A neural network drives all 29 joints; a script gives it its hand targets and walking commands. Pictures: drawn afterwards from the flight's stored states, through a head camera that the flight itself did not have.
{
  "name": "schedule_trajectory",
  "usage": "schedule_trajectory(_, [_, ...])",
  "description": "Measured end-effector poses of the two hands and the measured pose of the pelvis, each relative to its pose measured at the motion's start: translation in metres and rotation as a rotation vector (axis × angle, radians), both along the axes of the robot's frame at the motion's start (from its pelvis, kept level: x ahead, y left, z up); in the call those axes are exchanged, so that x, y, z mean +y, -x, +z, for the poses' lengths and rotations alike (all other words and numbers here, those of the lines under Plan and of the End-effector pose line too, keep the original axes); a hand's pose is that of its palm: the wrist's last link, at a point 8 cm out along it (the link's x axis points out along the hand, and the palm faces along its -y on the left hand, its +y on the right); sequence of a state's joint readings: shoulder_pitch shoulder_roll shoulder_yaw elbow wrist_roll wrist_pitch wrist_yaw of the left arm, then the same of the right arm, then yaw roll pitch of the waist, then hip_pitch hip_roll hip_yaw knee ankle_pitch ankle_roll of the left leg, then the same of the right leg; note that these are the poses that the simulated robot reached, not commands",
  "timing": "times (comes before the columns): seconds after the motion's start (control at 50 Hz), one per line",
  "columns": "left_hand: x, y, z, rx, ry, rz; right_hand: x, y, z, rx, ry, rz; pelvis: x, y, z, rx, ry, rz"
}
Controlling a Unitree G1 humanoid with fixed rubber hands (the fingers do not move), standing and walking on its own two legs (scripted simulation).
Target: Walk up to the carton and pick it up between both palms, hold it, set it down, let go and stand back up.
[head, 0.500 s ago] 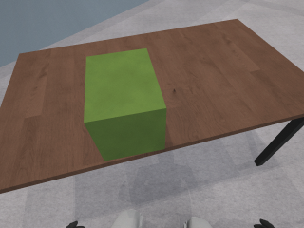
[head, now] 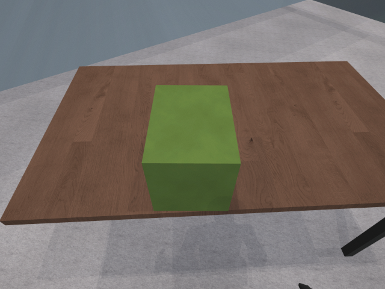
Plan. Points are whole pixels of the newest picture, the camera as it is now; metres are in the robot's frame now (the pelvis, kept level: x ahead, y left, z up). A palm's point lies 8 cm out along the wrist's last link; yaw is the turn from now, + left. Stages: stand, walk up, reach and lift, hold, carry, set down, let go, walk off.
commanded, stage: walk up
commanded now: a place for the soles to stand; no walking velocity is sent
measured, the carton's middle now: (191, 146) +0.49 +0.01 -0.02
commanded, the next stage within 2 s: reach and lift in 1.36 s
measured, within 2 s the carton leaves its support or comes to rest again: neither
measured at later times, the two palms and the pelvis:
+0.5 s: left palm out of the picture +0.06 +0.27 -0.11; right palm out of the picture +0.12 -0.25 -0.11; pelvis +0.01 +0.00 +0.00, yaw +5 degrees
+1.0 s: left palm out of the picture +0.02 +0.28 -0.11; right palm out of the picture +0.16 -0.22 -0.12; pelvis +0.03 +0.01 +0.00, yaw +10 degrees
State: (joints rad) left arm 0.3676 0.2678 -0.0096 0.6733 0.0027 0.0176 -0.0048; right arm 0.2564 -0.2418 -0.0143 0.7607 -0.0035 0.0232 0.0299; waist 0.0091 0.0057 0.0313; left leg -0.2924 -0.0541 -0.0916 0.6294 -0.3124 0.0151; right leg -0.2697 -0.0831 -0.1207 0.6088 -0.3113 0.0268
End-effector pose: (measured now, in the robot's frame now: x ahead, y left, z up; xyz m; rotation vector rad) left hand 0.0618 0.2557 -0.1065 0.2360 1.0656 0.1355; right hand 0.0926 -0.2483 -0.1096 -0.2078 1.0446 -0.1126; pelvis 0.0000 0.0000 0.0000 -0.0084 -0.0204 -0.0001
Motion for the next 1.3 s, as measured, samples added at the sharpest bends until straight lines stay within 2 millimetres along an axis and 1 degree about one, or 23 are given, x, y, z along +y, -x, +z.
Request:
schedule_trajectory(0.14, [0.004, -0.008, 0.004, -0.036, 0.001, 0.022, 0.003, -0.014, 0.003, 0.009, 0.011, 0.026, 0.002, -0.004, 0.002, 0.002, 0.006, 0.034])
schedule_trajectory(0.26, [0.009, -0.007, 0.002, -0.034, -0.004, 0.047, 0.002, -0.019, 0.004, 0.018, 0.026, 0.036, 0.003, -0.007, 0.001, 0.001, 0.008, 0.057])
schedule_trajectory(0.56, [0.015, 0.01, -0.003, 0.015, -0.023, 0.1, 0.002, -0.028, 0.0, 0.044, 0.037, 0.074, 0.003, -0.014, -0.001, -0.003, 0.013, 0.099])
schedule_trajectory(0.7, [0.028, 0.025, -0.012, 0.064, -0.035, 0.132, 0.009, -0.034, -0.001, 0.045, 0.048, 0.103, 0.012, -0.019, -0.005, -0.013, 0.004, 0.121])
schedule_trajectory(0.76, [0.031, 0.026, -0.013, 0.084, -0.035, 0.152, 0.011, -0.034, 0.0, 0.048, 0.049, 0.098, 0.011, -0.022, -0.005, -0.003, -0.013, 0.141])
schedule_trajectory(0.86, [0.023, 0.027, -0.005, 0.059, -0.038, 0.181, 0.012, -0.037, -0.004, 0.107, 0.056, 0.127, 0.009, -0.028, 0.001, 0.005, -0.006, 0.173])
schedule_trajectory(0.92, [0.019, 0.03, -0.001, 0.054, -0.034, 0.184, 0.017, -0.048, -0.006, 0.102, 0.047, 0.153, 0.01, -0.029, 0.002, 0.001, 0.001, 0.173])
schedule_trajectory(0.98, [0.02, 0.036, -0.002, 0.07, -0.03, 0.196, 0.024, -0.061, -0.006, 0.073, 0.034, 0.169, 0.013, -0.03, 0.001, -0.005, -0.002, 0.172])
schedule_trajectory(1.04, [0.022, 0.041, -0.004, 0.092, -0.024, 0.208, 0.031, -0.072, -0.003, 0.034, 0.019, 0.168, 0.015, -0.03, 0.001, -0.005, -0.013, 0.165])
schedule_trajectory(1.1, [0.022, 0.043, -0.004, 0.106, -0.024, 0.215, 0.034, -0.08, 0.001, 0.004, 0.012, 0.156, 0.015, -0.031, 0.003, -0.005, -0.018, 0.156])
schedule_trajectory(1.2, [0.018, 0.044, -0.002, 0.101, -0.02, 0.215, 0.034, -0.083, 0.003, 0.003, 0.012, 0.155, 0.012, -0.031, 0.006, -0.004, -0.01, 0.153])
schedule_trajectory(1.3, [0.016, 0.047, -0.002, 0.097, -0.018, 0.215, 0.031, -0.08, 0.002, 0.012, 0.017, 0.153, 0.012, -0.029, 0.005, -0.008, -0.009, 0.149])
